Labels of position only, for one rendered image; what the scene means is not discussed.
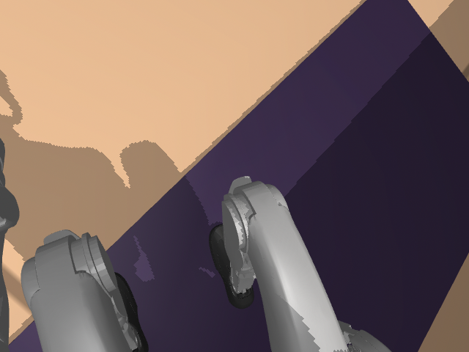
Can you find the left robot foot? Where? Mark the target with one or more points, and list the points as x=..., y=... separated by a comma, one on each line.
x=132, y=312

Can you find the right robot foot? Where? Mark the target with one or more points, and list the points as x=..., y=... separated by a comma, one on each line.
x=222, y=264

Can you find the left robot arm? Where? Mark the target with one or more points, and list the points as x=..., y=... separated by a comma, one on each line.
x=9, y=216

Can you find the right robot hand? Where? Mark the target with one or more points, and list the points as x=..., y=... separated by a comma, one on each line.
x=361, y=340

